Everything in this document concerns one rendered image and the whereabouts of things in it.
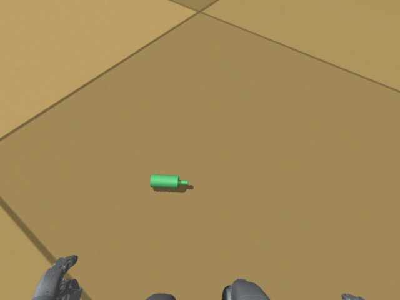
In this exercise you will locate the left robot hand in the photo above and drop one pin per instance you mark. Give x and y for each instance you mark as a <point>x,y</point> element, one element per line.
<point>52,283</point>

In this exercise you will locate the bottle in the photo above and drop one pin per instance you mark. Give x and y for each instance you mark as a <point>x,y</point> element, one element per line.
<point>166,181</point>

